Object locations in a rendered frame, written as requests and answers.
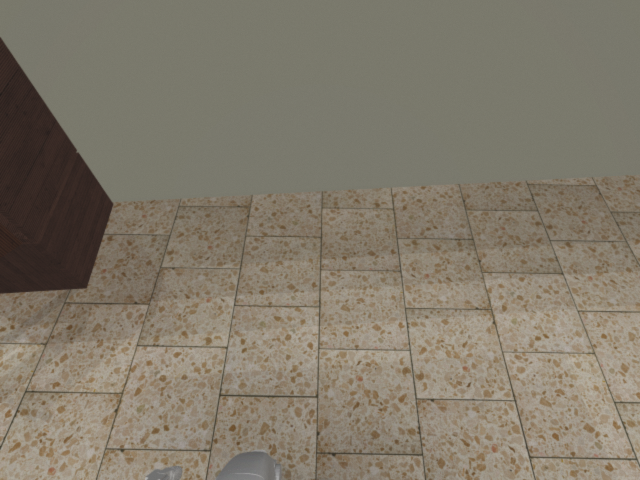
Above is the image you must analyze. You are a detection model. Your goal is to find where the cupboard door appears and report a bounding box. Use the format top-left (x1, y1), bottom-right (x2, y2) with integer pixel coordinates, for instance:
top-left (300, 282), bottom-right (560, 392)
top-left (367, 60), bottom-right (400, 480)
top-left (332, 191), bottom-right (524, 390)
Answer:
top-left (0, 223), bottom-right (23, 258)

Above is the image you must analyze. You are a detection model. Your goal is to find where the robot left thigh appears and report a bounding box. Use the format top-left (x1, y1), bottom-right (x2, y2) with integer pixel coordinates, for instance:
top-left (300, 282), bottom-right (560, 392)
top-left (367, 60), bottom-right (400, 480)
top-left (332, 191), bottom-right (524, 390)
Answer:
top-left (215, 452), bottom-right (282, 480)

